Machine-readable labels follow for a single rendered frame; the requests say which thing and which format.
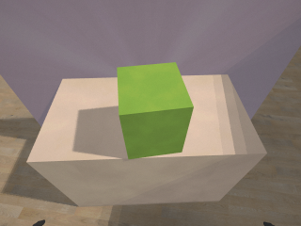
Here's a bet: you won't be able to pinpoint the carton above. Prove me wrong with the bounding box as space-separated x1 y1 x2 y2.
117 62 194 159

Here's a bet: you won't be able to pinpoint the pedestal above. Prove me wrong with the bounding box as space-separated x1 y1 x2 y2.
26 74 267 207

